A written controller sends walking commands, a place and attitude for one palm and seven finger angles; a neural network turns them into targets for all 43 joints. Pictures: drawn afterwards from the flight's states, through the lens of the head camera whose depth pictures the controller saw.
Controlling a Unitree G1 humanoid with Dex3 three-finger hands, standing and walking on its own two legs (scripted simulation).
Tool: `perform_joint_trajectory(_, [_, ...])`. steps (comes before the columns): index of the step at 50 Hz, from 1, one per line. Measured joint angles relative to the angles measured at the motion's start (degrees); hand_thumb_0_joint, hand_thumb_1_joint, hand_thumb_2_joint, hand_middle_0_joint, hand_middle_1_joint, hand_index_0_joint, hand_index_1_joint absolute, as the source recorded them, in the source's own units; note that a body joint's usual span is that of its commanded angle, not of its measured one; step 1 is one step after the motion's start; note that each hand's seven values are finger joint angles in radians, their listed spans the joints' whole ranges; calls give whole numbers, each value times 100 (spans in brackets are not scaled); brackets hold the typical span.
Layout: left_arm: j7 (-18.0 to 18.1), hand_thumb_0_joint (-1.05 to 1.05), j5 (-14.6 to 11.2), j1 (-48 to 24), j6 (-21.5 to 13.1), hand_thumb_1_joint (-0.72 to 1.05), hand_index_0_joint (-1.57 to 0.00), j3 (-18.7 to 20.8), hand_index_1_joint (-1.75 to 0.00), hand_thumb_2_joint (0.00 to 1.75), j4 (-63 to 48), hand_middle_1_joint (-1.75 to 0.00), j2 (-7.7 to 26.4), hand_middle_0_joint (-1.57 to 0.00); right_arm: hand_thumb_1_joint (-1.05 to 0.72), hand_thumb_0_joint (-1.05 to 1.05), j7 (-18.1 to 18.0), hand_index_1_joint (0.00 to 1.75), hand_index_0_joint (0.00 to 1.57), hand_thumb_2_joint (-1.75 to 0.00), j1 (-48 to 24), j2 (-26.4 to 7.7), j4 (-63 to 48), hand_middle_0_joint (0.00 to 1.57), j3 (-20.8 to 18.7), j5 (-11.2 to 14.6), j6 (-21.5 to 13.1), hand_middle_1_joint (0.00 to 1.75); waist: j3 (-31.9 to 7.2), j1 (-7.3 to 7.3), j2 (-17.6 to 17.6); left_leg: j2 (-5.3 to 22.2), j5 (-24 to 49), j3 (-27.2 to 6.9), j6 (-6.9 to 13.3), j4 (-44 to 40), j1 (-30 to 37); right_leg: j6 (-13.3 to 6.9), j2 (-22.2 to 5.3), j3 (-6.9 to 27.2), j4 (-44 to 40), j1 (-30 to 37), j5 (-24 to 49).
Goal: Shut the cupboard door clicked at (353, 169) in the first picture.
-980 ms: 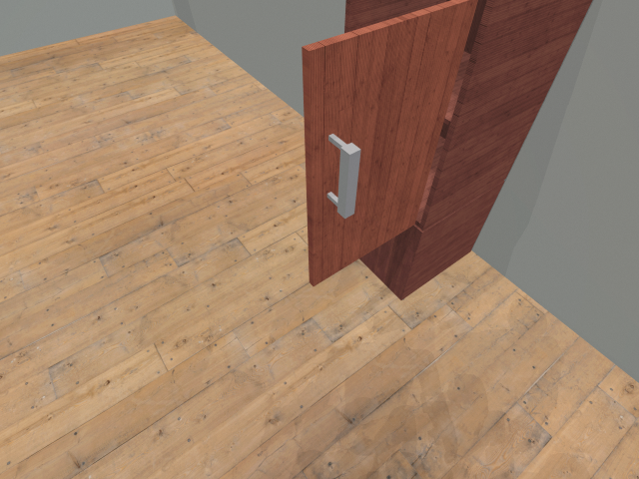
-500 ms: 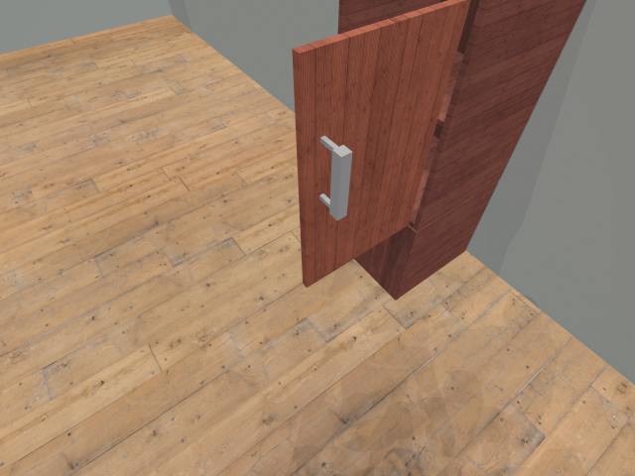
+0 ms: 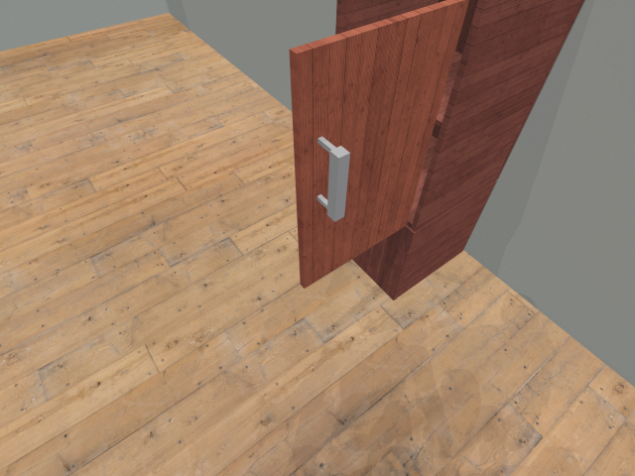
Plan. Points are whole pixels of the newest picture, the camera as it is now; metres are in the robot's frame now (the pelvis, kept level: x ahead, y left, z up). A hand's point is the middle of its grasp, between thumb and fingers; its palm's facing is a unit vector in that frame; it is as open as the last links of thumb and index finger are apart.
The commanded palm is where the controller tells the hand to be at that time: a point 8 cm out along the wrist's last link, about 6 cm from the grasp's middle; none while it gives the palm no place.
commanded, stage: look at it before walking up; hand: left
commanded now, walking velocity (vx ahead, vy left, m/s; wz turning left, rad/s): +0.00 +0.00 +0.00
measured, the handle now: (330, 179) +0.60 +0.01 +0.01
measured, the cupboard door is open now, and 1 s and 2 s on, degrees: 90 90 90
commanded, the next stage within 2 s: walk around to get in front in 0.16 s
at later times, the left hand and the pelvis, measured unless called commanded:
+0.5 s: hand out of the picture +0.03 +0.20 -0.18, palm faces -0.04 -0.97 -0.23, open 7.4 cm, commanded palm none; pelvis -0.01 +0.00 -0.01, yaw -5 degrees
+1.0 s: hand out of the picture +0.06 +0.14 -0.17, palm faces -0.27 -0.92 -0.27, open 7.4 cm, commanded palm none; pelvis -0.03 -0.04 -0.01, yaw -21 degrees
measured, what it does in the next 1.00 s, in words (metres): lifts its left foot, turning right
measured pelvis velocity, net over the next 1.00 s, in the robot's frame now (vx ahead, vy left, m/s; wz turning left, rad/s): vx -0.03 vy -0.04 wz -0.37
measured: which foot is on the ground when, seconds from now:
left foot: down 0.00-0.72, up 0.74-1.00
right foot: down 0.00-1.00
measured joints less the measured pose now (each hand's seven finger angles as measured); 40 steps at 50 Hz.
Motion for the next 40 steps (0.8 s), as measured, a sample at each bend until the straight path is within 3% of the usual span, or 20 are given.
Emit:
perform_joint_trajectory(16, [8, 0, 0, 31, 16, 91, -20, 6, -30, 90, -10, -30, -25, -20, -90, 1, -17, 30, 20, -90, 14, 22, -11, 20, -2, -9, 1, 30, -11, 22, 0, 4, -6, 30, 3, 6, 7, 5, 2, 30, 15, -9, 1])
perform_joint_trajectory(28, [-89, 0, 70, 155, 405, 91, -20, 254, -30, 90, -426, -30, -134, -20, -90, 1, -112, 30, 20, -90, 43, 245, -496, 20, -203, -24, 183, 30, 213, 94, -93, 204, -503, 603, -4, 981, -496, -7, 168, 556, 1293, -875, -396])
perform_joint_trajectory(33, [-177, 0, 97, 39, 533, 91, -20, 358, -30, 90, -704, -30, -161, -20, -90, 1, -109, 30, 20, -90, 95, 173, -677, 20, -272, -81, 171, 30, 432, 165, -21, 329, -620, 927, -32, 1239, -551, 141, -62, 253, 2865, -1521, -1392])
perform_joint_trajectory(36, [-227, 0, 104, 59, 463, 91, -20, 389, -30, 90, -878, -30, -185, -20, -90, 1, -88, 30, 20, -90, 128, 77, -739, 20, -304, -86, 222, 30, 449, 195, 178, 558, -792, 1016, -170, 1596, -675, 192, -216, 72, 2366, -1357, -942])
perform_joint_trajectory(37, [-223, 0, 126, 113, 390, 91, -20, 403, -30, 90, -942, -30, -149, -20, -90, 1, -73, 30, 20, -90, 130, 72, -764, 20, -314, -61, 262, 30, 402, 213, 165, 604, -962, 996, -189, 1941, -842, 90, -227, 95, 2071, -1294, -681])
perform_joint_trajectory(40, [-119, 0, 120, 134, 302, 91, -20, 412, -30, 90, -974, -30, -164, -20, -90, 1, -32, 30, 20, -90, -77, 17, -815, 20, -375, -3, 396, 30, 500, 183, 231, 446, -1771, 276, -203, 3616, -1504, -114, -32, 131, 2120, -1352, -758])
